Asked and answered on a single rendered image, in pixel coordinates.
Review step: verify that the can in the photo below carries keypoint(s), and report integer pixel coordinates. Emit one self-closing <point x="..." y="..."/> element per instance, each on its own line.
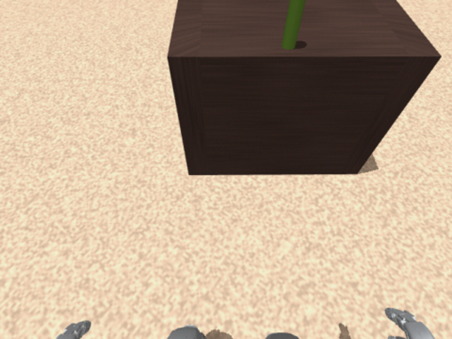
<point x="294" y="16"/>

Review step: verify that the left robot hand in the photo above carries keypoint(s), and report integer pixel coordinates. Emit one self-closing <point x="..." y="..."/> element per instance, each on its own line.
<point x="75" y="331"/>

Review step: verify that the right robot hand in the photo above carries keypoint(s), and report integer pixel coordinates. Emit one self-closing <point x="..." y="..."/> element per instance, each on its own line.
<point x="407" y="322"/>

